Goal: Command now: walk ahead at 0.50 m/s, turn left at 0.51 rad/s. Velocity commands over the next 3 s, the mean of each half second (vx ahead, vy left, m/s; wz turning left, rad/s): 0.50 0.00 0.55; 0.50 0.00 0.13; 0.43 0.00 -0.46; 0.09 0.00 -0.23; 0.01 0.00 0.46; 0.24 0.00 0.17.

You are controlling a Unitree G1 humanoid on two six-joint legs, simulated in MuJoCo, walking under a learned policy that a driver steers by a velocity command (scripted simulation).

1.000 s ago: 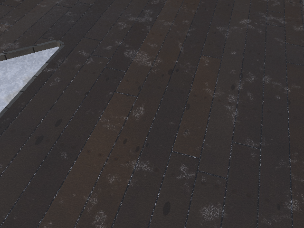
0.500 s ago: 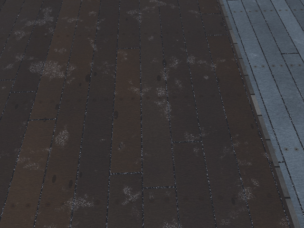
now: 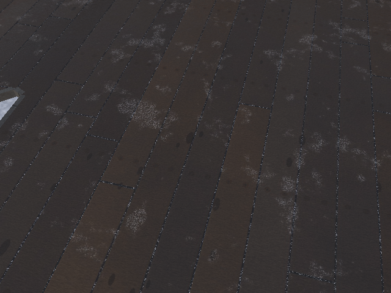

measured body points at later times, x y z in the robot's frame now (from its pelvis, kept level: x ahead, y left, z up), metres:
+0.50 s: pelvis +0.29 -0.04 +0.00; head +0.32 -0.03 +0.45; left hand +0.40 +0.26 -0.09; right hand +0.38 -0.31 -0.13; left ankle +0.11 +0.03 -0.65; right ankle +0.38 -0.11 -0.73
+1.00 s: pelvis +0.51 +0.08 +0.01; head +0.53 +0.10 +0.46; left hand +0.41 +0.31 -0.14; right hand +0.76 -0.08 -0.09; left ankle +0.53 +0.17 -0.72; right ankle +0.44 -0.09 -0.65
